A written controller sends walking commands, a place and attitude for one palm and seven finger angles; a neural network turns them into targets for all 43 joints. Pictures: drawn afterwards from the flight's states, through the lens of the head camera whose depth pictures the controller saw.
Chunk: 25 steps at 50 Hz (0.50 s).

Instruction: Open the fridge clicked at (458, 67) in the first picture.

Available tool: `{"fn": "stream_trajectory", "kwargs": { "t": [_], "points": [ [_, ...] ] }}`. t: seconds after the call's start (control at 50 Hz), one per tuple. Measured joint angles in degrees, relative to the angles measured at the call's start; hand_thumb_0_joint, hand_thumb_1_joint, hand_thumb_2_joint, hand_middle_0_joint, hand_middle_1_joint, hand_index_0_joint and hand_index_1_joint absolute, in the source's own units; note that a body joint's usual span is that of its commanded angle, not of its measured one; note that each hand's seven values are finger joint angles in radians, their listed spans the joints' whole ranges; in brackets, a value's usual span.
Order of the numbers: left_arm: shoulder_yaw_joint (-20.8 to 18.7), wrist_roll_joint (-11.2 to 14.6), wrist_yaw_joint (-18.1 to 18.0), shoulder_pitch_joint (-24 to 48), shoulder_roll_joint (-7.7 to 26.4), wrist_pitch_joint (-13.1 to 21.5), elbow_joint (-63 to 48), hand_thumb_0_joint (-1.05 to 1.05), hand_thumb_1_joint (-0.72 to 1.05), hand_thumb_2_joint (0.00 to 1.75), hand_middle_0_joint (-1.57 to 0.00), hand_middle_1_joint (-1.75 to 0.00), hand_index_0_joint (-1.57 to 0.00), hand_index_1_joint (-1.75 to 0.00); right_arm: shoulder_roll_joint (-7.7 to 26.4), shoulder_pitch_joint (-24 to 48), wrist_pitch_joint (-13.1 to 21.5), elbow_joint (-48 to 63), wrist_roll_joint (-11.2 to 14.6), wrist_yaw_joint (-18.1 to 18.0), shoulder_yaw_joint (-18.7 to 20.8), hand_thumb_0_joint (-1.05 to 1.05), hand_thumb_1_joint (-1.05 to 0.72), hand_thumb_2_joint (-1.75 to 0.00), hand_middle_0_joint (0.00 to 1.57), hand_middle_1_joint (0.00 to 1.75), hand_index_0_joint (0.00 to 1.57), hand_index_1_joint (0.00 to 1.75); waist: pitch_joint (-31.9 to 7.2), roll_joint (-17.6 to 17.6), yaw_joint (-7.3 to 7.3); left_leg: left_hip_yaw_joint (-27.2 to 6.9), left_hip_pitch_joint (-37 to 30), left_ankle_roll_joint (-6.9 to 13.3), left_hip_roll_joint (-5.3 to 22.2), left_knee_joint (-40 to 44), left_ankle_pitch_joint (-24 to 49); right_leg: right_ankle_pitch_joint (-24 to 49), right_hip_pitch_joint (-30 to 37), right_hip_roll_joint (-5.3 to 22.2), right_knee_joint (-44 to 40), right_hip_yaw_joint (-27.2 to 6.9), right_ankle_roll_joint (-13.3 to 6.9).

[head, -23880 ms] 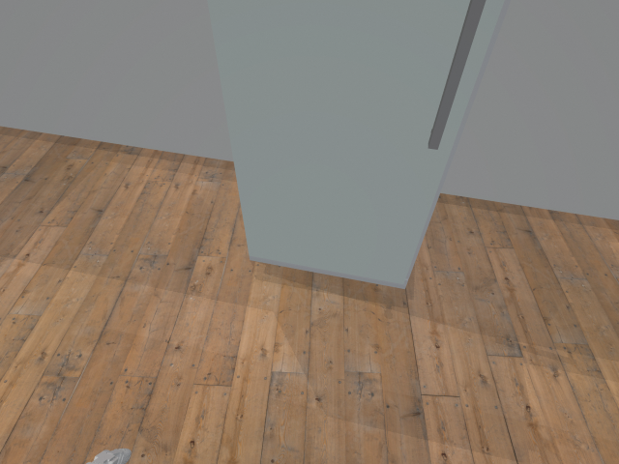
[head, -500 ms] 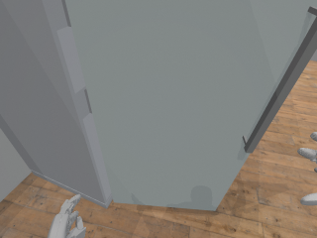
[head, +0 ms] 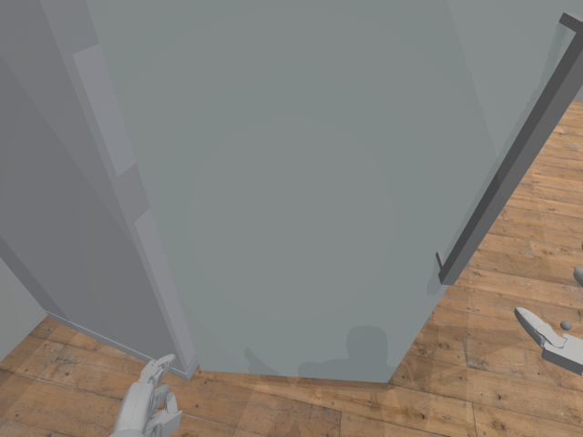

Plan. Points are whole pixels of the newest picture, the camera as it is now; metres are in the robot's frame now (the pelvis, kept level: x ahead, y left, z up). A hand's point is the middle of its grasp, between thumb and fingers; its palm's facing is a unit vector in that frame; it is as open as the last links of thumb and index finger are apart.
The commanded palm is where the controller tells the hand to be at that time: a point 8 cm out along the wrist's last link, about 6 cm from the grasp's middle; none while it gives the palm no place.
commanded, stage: draw the hand back to the body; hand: right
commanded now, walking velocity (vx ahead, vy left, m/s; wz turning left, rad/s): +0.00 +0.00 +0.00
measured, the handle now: (493, 180) +0.42 -0.29 +0.17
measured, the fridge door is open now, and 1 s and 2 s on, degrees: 71 71 71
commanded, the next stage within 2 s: step back with the hand held close in 0.60 s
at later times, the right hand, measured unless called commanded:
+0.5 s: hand (543, 325) +0.21 -0.26 +0.15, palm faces +0.47 +0.80 -0.37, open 7.5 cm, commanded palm +0.15 -0.29 +0.17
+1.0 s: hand (551, 341) +0.19 -0.26 +0.15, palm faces +0.37 +0.81 -0.46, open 7.4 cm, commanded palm +0.13 -0.30 +0.17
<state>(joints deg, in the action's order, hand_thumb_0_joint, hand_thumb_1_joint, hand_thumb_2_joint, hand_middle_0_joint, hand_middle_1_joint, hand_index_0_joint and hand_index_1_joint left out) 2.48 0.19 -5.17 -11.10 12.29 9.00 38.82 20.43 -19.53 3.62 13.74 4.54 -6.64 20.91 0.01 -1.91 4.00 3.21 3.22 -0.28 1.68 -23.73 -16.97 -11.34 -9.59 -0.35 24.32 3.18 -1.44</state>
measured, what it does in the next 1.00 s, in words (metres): stands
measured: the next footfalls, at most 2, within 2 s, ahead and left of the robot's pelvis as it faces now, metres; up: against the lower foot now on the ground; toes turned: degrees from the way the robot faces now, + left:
left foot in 1.78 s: -0.13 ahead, +0.09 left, +0.00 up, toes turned -4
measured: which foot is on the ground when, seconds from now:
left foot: down 0.00-1.00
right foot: down 0.00-1.00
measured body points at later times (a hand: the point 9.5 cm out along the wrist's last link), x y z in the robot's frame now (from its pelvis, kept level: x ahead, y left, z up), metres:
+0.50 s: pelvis +0.02 +0.01 +0.00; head -0.01 +0.03 +0.45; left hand +0.21 +0.23 -0.08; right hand +0.17 -0.30 +0.17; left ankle -0.04 +0.12 -0.74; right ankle +0.02 -0.10 -0.74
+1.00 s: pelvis -0.01 +0.00 +0.00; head +0.00 +0.01 +0.45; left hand +0.18 +0.24 -0.08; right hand +0.16 -0.30 +0.17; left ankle -0.04 +0.12 -0.74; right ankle +0.02 -0.10 -0.74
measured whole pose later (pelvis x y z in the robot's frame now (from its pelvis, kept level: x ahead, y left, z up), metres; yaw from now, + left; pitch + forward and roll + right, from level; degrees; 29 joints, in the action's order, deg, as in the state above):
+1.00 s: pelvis -0.01 +0.00 +0.00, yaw -1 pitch +0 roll +1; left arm -0.2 0.9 -4.9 -9.7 13.9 -2.7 31.7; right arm 23.0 -30.9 5.3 25.9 4.4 -6.0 20.9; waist -0.2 -1.9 0.9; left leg 4.2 7.7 -0.5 0.4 -22.2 -14.9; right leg -10.6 -15.7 0.8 25.9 2.1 -1.4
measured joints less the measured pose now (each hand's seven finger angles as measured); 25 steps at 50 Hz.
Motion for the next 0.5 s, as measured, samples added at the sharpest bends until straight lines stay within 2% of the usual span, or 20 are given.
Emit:
{"fn": "stream_trajectory", "kwargs": {
  "t": [0.3,0.5],
  "points": [
    [-1.0,-0.3,0.6,0.0,0.6,-3.6,-2.2,0.01,0.90,0.90,-0.21,-0.30,-0.20,-0.30,-0.5,-6.2,-1.7,7.6,0.1,0.9,-1.7,0.00,-0.72,-0.82,0.22,0.41,0.22,0.40,-0.7,-0.1,0.03,-0.1,-2.0,0.2,-0.3,1.7,-0.4,-1.0,1.6,0.2,-0.6,0.0,0.3],
    [-1.0,-0.3,0.2,0.1,0.5,-4.4,-2.2,0.01,0.90,0.90,-0.21,-0.30,-0.20,-0.30,-0.6,-5.6,-2.4,6.9,0.2,0.7,-1.5,0.01,-0.86,-0.89,0.21,0.32,0.21,0.32,-0.5,-0.3,0.19,0.3,-2.4,0.7,-0.8,1.9,-0.5,-0.9,1.8,0.7,-0.8,-0.4,0.9]
  ]
}}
